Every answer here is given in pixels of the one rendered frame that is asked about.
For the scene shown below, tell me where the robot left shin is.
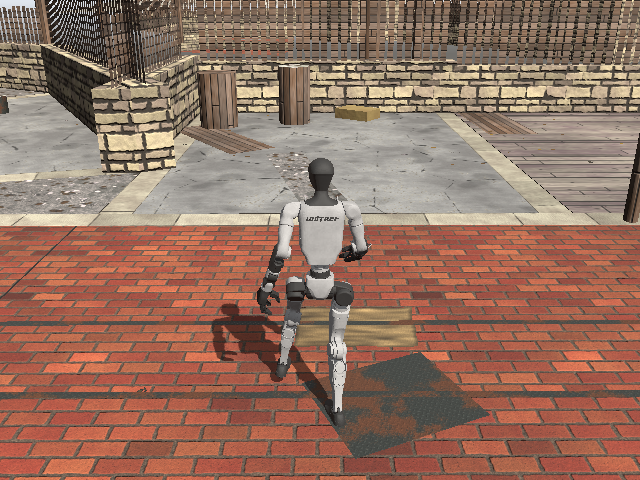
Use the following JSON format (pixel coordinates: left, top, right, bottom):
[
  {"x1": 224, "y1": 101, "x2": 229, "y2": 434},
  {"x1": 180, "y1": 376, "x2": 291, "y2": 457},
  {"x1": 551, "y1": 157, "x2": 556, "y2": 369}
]
[{"x1": 279, "y1": 309, "x2": 297, "y2": 366}]

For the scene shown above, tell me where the right robot forearm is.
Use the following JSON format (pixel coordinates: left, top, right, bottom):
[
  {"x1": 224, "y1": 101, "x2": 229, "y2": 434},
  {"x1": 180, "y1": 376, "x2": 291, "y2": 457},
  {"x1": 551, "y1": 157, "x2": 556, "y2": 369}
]
[{"x1": 352, "y1": 238, "x2": 368, "y2": 258}]

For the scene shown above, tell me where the robot left hand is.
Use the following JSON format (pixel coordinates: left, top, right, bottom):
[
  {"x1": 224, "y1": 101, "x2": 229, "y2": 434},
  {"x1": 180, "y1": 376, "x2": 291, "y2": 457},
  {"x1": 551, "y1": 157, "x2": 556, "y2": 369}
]
[{"x1": 257, "y1": 287, "x2": 280, "y2": 315}]

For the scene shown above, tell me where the left robot upper arm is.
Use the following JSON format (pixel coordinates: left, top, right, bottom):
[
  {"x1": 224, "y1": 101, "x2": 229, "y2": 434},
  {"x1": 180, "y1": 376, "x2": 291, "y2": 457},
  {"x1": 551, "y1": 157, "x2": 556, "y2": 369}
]
[{"x1": 275, "y1": 201, "x2": 301, "y2": 259}]

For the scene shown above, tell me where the left robot forearm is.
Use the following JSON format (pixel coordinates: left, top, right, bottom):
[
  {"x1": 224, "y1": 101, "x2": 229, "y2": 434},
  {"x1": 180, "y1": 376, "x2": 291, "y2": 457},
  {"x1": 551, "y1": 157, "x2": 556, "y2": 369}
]
[{"x1": 261, "y1": 244, "x2": 284, "y2": 292}]

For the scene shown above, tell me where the robot head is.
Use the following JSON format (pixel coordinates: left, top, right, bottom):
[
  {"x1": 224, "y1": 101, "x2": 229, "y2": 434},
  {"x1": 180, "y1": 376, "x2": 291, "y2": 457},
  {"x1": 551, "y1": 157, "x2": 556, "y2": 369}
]
[{"x1": 304, "y1": 158, "x2": 338, "y2": 206}]

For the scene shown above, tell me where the robot right hand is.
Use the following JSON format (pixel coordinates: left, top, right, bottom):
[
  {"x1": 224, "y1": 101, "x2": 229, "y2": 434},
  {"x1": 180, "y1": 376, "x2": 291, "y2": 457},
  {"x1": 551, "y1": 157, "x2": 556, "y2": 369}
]
[{"x1": 339, "y1": 245, "x2": 363, "y2": 262}]

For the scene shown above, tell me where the right robot upper arm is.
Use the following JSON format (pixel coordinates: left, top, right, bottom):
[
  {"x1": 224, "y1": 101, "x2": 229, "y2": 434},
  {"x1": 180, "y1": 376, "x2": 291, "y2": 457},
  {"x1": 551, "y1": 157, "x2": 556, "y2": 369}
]
[{"x1": 341, "y1": 201, "x2": 367, "y2": 253}]

